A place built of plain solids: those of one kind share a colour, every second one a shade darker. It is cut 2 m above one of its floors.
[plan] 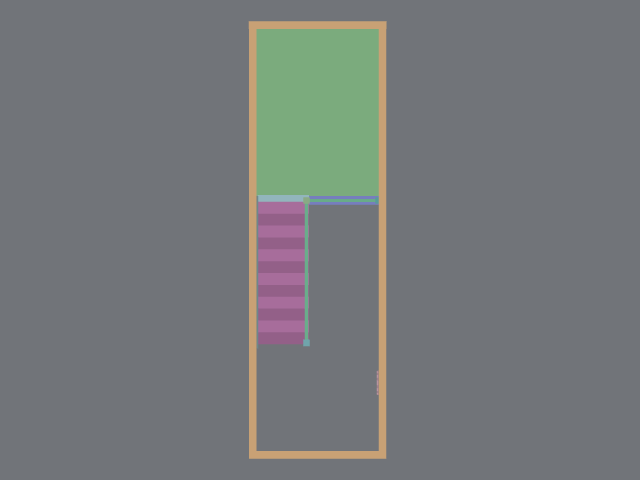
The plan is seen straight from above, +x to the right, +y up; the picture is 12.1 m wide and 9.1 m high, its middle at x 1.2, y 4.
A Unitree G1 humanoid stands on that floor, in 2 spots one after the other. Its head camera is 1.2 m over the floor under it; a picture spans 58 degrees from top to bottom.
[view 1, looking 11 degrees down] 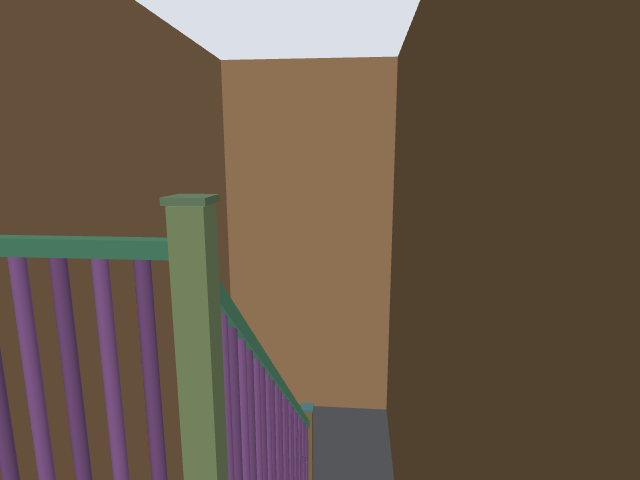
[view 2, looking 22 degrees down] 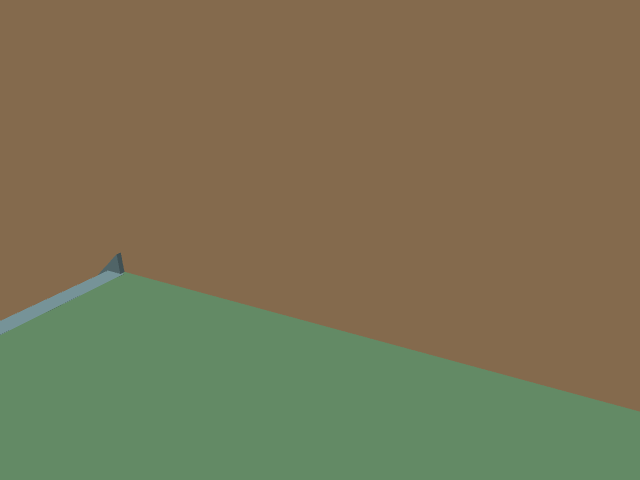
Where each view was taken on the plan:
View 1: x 0.48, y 5.93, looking -85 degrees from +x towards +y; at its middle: wall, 6.07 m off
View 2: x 1.65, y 7.00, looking -154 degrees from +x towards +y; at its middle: wall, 1.99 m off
